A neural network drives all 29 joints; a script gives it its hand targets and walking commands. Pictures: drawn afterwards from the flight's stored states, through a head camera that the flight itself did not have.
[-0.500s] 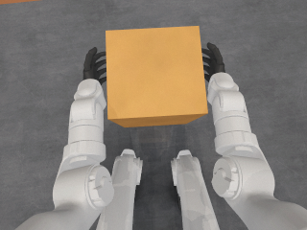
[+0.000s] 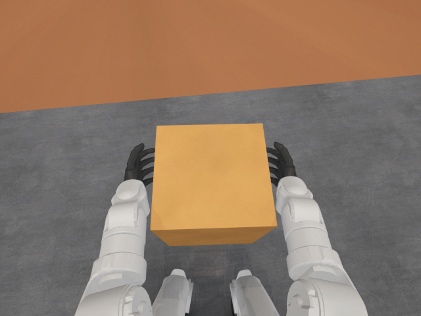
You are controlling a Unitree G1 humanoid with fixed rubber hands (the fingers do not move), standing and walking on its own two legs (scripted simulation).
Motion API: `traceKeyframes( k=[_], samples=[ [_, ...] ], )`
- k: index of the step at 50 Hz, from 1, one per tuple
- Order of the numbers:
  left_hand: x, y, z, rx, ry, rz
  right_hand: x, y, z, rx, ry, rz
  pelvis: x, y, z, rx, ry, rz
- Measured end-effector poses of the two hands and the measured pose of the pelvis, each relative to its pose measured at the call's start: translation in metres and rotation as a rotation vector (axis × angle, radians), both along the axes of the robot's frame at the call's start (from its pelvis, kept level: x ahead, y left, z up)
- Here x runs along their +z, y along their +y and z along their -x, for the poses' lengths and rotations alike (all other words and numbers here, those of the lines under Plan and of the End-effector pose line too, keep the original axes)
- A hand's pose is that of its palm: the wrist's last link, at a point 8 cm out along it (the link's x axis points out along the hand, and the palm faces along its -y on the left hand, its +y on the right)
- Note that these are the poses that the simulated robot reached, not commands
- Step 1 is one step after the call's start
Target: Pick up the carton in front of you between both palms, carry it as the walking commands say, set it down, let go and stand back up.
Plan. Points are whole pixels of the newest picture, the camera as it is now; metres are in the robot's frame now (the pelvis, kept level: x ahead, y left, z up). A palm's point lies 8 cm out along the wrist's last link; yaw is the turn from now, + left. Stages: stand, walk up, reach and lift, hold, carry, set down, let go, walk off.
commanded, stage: reach and lift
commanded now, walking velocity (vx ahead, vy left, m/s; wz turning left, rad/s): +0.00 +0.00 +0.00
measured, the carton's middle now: (210, 192) +0.38 +0.01 -0.10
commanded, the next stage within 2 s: hold in 1.56 s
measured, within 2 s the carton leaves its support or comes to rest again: neither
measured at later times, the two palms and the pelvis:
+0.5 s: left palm (109, 166) +0.34 +0.16 +0.11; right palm (318, 169) +0.33 -0.14 +0.11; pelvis +0.04 +0.00 +0.10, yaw +0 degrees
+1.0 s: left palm (104, 164) +0.33 +0.15 +0.14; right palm (327, 168) +0.33 -0.15 +0.13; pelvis +0.03 +0.00 +0.11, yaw +0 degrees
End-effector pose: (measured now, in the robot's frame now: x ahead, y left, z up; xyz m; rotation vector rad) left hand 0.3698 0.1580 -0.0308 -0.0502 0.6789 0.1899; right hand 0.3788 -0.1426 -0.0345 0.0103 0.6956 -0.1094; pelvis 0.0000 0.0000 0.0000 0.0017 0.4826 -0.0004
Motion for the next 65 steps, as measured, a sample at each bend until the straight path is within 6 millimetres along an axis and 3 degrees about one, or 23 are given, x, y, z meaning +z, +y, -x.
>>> traceKeyframes(
  k=[16,28,44,65],
  samples=[
    [0.094,-0.002,0.023,-0.027,-0.01,-0.001,0.094,-0.002,0.03,-0.025,-0.011,0.001,0.077,0.004,-0.034,-0.004,-0.246,0.002],
    [0.155,-0.003,0.036,-0.071,-0.031,-0.034,0.157,-0.003,0.048,-0.014,-0.032,0.035,0.104,0.005,-0.043,-0.001,-0.462,0.003],
    [0.163,-0.003,0.044,-0.071,-0.009,-0.034,0.164,-0.004,0.055,-0.016,-0.01,0.029,0.104,0.004,-0.026,-0.003,-0.538,0.002],
    [0.172,-0.004,0.037,-0.086,-0.008,-0.055,0.174,-0.004,0.048,0.002,-0.011,0.051,0.109,0.003,-0.041,-0.003,-0.549,0.002]
  ],
)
